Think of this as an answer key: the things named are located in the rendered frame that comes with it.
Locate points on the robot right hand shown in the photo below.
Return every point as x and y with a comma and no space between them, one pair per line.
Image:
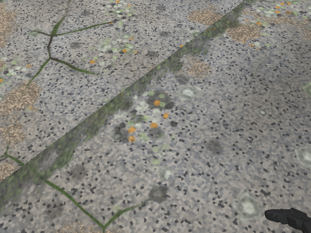
293,217

